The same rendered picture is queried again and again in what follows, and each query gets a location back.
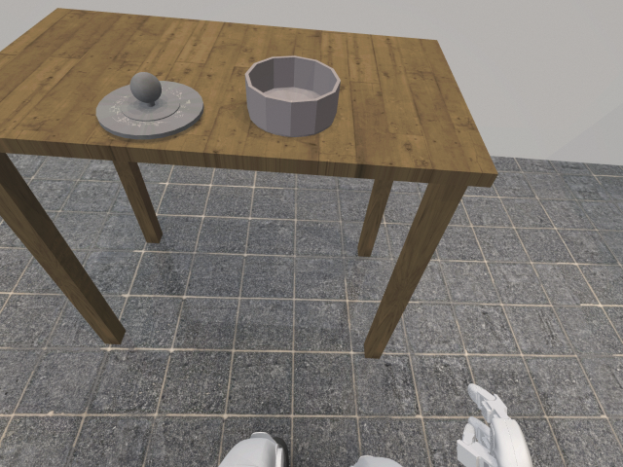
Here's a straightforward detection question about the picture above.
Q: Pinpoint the robot right hand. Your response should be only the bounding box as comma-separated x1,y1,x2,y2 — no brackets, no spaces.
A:
457,383,533,467

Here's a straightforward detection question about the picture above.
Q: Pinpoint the robot left thigh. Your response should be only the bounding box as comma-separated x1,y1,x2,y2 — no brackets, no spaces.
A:
218,438,284,467

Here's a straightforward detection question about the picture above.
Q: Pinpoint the pot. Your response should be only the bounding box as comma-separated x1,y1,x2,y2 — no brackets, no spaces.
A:
245,55,341,137

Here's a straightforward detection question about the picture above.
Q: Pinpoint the robot left shin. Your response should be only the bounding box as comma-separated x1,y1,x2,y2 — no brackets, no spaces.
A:
250,432,276,444

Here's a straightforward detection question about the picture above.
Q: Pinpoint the table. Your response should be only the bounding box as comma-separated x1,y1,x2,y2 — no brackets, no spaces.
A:
0,8,498,359

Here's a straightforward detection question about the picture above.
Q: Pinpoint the lid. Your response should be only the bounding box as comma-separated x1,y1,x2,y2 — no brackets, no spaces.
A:
96,81,203,139

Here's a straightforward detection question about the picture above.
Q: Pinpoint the knob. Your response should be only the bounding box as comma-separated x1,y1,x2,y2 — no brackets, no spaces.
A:
130,72,162,103

